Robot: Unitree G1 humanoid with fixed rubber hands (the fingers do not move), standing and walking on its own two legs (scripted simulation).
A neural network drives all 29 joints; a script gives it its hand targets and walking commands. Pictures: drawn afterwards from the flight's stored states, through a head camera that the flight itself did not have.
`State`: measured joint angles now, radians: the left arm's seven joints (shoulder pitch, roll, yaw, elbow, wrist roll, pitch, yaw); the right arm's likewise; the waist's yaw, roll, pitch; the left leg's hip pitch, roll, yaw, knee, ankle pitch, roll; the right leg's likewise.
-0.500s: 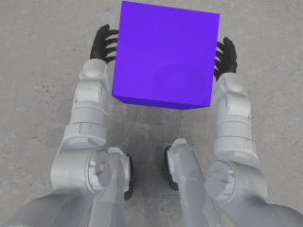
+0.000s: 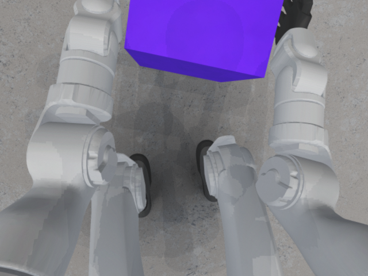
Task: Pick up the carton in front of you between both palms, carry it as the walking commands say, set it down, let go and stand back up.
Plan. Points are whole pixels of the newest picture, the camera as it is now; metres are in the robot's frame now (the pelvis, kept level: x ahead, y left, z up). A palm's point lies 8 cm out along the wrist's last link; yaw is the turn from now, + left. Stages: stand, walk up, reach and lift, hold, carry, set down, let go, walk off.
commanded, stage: set down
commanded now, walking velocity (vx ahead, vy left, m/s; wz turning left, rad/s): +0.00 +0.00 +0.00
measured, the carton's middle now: (196, 16) +0.55 -0.09 -0.22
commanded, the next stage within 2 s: none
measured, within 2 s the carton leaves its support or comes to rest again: rests again in 0.74 s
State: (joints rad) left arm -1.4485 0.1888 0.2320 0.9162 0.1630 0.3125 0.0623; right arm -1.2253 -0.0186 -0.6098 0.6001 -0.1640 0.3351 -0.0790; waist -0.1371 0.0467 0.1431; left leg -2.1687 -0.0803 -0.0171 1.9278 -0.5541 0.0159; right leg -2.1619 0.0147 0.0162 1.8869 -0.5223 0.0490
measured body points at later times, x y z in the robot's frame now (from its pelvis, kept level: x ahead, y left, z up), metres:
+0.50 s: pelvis +0.01 +0.00 -0.06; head +0.39 -0.02 +0.17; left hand +0.61 +0.05 -0.24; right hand +0.52 -0.25 -0.23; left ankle +0.09 +0.10 -0.41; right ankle +0.11 -0.13 -0.41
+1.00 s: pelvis +0.00 +0.01 -0.08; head +0.38 +0.00 +0.15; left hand +0.61 +0.05 -0.26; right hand +0.52 -0.25 -0.25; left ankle +0.09 +0.10 -0.41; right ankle +0.11 -0.13 -0.41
